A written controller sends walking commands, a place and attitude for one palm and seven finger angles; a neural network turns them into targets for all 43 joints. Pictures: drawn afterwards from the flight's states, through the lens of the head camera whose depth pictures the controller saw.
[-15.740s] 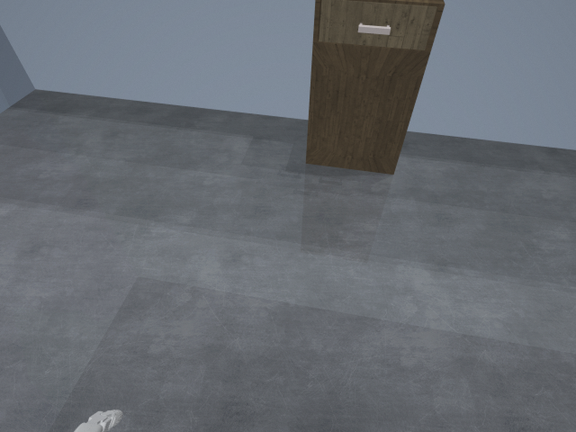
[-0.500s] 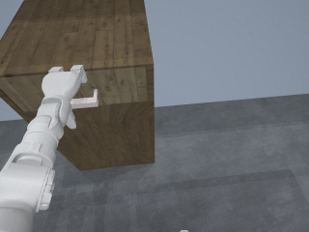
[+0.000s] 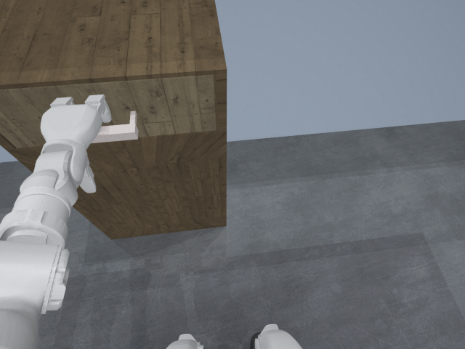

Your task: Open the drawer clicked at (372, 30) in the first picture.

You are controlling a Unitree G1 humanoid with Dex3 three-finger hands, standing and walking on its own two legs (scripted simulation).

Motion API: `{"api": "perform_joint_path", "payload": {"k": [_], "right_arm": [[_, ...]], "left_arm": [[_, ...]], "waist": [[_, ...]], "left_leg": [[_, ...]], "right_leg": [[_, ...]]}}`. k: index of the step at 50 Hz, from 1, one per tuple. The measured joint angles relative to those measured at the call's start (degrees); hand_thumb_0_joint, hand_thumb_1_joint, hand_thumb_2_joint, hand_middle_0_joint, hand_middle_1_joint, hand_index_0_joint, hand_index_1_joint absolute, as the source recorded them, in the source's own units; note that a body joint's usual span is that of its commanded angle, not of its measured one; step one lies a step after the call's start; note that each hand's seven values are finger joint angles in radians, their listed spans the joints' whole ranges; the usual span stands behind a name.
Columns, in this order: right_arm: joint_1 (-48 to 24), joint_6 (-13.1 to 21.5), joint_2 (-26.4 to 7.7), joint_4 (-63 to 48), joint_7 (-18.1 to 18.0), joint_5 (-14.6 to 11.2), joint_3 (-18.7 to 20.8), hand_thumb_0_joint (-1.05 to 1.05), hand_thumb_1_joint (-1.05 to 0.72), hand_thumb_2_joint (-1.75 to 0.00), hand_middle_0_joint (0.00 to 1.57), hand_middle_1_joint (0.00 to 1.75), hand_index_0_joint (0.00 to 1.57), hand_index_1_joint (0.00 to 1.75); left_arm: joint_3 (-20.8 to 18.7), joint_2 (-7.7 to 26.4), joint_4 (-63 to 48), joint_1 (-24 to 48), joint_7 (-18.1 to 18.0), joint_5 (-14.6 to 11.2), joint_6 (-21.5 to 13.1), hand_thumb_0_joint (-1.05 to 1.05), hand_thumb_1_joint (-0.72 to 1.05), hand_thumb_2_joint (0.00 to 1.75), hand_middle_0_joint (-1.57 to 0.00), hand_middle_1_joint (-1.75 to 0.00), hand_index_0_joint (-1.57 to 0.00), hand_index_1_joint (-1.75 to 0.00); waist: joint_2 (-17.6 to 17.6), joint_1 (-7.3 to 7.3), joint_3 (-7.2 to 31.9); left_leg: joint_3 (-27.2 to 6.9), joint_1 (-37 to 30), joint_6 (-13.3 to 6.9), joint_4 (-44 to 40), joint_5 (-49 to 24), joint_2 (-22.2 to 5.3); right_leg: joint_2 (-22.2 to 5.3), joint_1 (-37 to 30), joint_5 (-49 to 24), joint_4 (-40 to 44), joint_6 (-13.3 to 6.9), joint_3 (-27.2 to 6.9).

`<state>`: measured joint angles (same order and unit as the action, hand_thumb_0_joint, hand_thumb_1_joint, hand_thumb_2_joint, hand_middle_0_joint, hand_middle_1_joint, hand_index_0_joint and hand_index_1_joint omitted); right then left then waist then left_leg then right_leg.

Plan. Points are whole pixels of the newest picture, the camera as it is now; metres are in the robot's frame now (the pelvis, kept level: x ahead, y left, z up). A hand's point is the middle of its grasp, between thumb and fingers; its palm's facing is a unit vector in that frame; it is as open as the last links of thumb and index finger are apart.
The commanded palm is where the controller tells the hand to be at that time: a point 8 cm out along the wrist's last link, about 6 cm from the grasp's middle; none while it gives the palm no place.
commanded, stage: lower the fingers behind the handle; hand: left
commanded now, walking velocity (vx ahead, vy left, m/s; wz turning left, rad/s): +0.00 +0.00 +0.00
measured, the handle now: (105, 126) +0.53 +0.23 +0.01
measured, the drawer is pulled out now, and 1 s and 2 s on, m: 0.00 0.00 0.00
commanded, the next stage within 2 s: lift the fingers back up to retry in 0.92 s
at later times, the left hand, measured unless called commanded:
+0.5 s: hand (89, 142) +0.49 +0.25 +0.02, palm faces -0.02 +0.00 -1.00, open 13.8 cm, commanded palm +0.47 +0.24 +0.05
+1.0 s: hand (89, 143) +0.49 +0.25 +0.02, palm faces -0.04 +0.02 -1.00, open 13.7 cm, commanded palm +0.47 +0.24 +0.05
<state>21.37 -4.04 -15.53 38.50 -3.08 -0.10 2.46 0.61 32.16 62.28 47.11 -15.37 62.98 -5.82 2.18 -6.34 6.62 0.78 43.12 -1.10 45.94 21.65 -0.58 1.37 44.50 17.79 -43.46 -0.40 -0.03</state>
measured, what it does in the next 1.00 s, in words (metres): stands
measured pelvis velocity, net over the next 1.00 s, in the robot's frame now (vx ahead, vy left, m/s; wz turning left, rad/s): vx -0.01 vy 0.01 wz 0.01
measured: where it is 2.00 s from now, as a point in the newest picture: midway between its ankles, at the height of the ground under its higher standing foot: outside the picture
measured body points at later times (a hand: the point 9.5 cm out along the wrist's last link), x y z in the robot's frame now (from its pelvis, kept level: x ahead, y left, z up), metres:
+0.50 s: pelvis +0.00 +0.01 -0.01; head +0.10 +0.02 +0.43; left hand +0.48 +0.25 +0.08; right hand +0.03 -0.25 -0.14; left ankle -0.01 +0.11 -0.70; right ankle +0.02 -0.12 -0.70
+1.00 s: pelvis -0.01 +0.01 -0.02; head +0.10 +0.01 +0.41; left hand +0.48 +0.25 +0.08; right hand -0.01 -0.27 -0.15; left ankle -0.01 +0.11 -0.70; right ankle +0.02 -0.12 -0.70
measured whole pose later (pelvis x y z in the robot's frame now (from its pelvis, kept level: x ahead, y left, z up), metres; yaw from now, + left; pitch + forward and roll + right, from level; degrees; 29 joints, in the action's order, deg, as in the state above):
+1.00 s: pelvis -0.01 +0.01 -0.02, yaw +1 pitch +22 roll -2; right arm 22.2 -3.8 -14.9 40.3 -1.9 0.4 1.6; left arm 3.5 31.8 64.4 52.5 -17.5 62.2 -3.4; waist 3.0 -6.6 8.8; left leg -0.3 52.3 -1.5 54.5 24.2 -0.3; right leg 1.0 52.9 20.1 -51.0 -0.1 1.0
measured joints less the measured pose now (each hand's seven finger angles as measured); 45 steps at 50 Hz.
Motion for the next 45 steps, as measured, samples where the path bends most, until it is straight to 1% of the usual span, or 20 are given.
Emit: {"api": "perform_joint_path", "payload": {"k": [2, 3, 5, 8, 11, 15, 18, 21, 26, 29, 38, 45], "right_arm": [[0.69, 0.21, 0.09, 0.85, 0.04, 0.52, 0.42, 0.01, -0.90, -0.90, 0.20, 0.30, 0.20, 0.30], [0.88, 0.24, 0.13, 1.40, 0.12, 0.71, 0.61, 0.01, -0.90, -0.90, 0.20, 0.30, 0.20, 0.30], [0.98, 0.32, 0.23, 2.46, 0.47, 0.93, 0.87, 0.01, -0.90, -0.90, 0.20, 0.30, 0.20, 0.30], [1.01, 0.38, 0.34, 3.28, 1.23, 1.14, 1.02, 0.01, -0.90, -0.90, 0.20, 0.30, 0.20, 0.30], [0.78, 0.21, 0.50, 3.67, 1.93, 1.37, 0.92, 0.01, -0.90, -0.90, 0.20, 0.30, 0.20, 0.30], [0.15, -0.15, 1.00, 3.62, 2.46, 1.19, 0.43, 0.01, -0.90, -0.90, 0.20, 0.30, 0.20, 0.30], [-0.34, -0.29, 1.36, 3.25, 2.64, 1.00, 0.00, 0.01, -0.90, -0.90, 0.20, 0.30, 0.20, 0.30], [-0.89, -0.30, 1.56, 2.69, 2.57, 0.84, -0.53, 0.01, -0.90, -0.90, 0.20, 0.30, 0.20, 0.30], [-1.38, -0.14, 1.55, 1.67, 2.33, 0.87, -0.82, 0.01, -0.90, -0.90, 0.20, 0.30, 0.20, 0.30], [-1.49, 0.04, 1.27, 1.22, 2.19, 0.95, -0.65, 0.01, -0.90, -0.90, 0.20, 0.30, 0.20, 0.30], [-0.33, 0.27, 0.58, 1.15, 1.51, 0.78, -0.51, 0.01, -0.90, -0.90, 0.20, 0.30, 0.20, 0.30], [0.71, 0.33, 0.57, 1.80, 1.20, 0.57, -0.83, 0.01, -0.90, -0.90, 0.20, 0.30, 0.20, 0.30]], "left_arm": [[-0.64, 0.36, -1.52, -0.28, -0.42, 0.22, -2.31, 0.00, -0.48, 0.30, -0.33, -1.26, -0.32, -1.22], [-0.57, 0.42, -1.60, -0.21, -0.93, 0.31, -2.93, 0.00, -0.48, 0.30, -0.33, -1.25, -0.32, -1.22], [0.11, 0.12, -0.65, 0.40, -2.03, 0.19, -2.99, 0.00, -0.48, 0.30, -0.32, -1.25, -0.32, -1.21], [0.81, -1.04, -0.15, 1.08, -4.29, 0.46, -1.63, 0.00, -0.48, 0.30, -0.34, -1.28, -0.32, -1.21], [1.13, -2.05, 0.42, 1.55, -5.69, 0.39, -0.55, 0.00, -0.48, 0.30, -0.35, -1.29, -0.34, -1.23], [2.32, -3.62, 2.08, 2.76, -6.65, -0.21, 1.94, 0.00, -0.48, 0.30, -0.34, -1.26, -0.34, -1.27], [3.13, -4.58, 3.33, 3.66, -6.65, -0.46, 3.61, 0.00, -0.48, 0.30, -0.33, -1.24, -0.32, -1.28], [3.60, -4.94, 4.35, 4.71, -6.28, -0.44, 4.54, 0.00, -0.48, 0.30, -0.32, -1.22, -0.31, -1.28], [4.16, -4.47, 4.60, 6.06, -5.24, 0.17, 4.84, 0.00, -0.48, 0.30, -0.32, -1.21, -0.28, -1.29], [5.22, -3.83, 4.21, 6.58, -4.55, 1.15, 5.52, 0.00, -0.48, 0.30, -0.31, -1.23, -0.29, -1.28], [4.64, -1.90, 2.94, 6.37, -2.69, -0.54, 4.74, 0.00, -0.48, 0.30, -0.26, -1.28, -0.31, -1.24], [3.58, -0.89, 2.67, 6.02, -2.24, -0.90, 3.30, 0.00, -0.48, 0.30, -0.26, -1.30, -0.33, -1.24]], "waist": [[0.03, 0.27, 0.58], [0.05, 0.35, 0.96], [0.13, 0.29, 1.47], [0.33, 0.38, 1.91], [0.65, 0.50, 2.39], [0.70, 0.63, 2.66], [0.61, 0.63, 2.84], [0.38, 0.48, 2.79], [-0.07, 0.22, 2.78], [-0.03, -0.03, 2.63], [0.47, -0.34, 2.11], [0.72, -0.33, 2.06]], "left_leg": [[-0.28, 1.48, -0.09, 1.21, 0.45, 0.09], [-0.40, 2.15, -0.13, 1.83, 0.74, 0.13], [-0.68, 3.21, -0.22, 2.98, 1.31, 0.23], [-0.97, 4.37, -0.40, 4.20, 1.92, 0.36], [-1.07, 4.94, -0.59, 4.82, 2.25, 0.48], [-1.06, 4.73, -0.83, 4.86, 2.32, 0.67], [-1.08, 4.57, -0.93, 4.77, 2.20, 0.80], [-1.13, 4.72, -0.98, 4.91, 2.07, 0.92], [-1.28, 6.18, -0.93, 6.06, 2.02, 0.99], [-1.33, 7.33, -0.88, 7.12, 2.18, 0.95], [-1.02, 8.76, -0.75, 8.59, 2.50, 0.70], [-1.06, 9.08, -0.53, 8.66, 2.54, 0.49]], "right_leg": [[-0.10, 1.26, 0.42, -0.93, 0.08, 0.28], [-0.14, 1.82, 0.68, -1.42, 0.12, 0.40], [-0.25, 2.63, 1.19, -2.26, 0.22, 0.69], [-0.38, 3.48, 1.69, -3.05, 0.38, 0.97], [-0.50, 3.85, 1.92, -3.38, 0.58, 1.06], [-0.67, 3.54, 1.95, -3.28, 0.82, 1.04], [-0.80, 3.33, 1.86, -3.17, 0.90, 1.06], [-0.91, 3.46, 1.79, -3.36, 0.93, 1.11], [-0.99, 4.88, 1.84, -4.56, 0.86, 1.28], [-0.96, 6.02, 1.97, -5.58, 0.82, 1.34], [-0.72, 7.74, 2.25, -7.32, 0.70, 1.04], [-0.50, 8.18, 2.33, -7.53, 0.47, 1.07]]}}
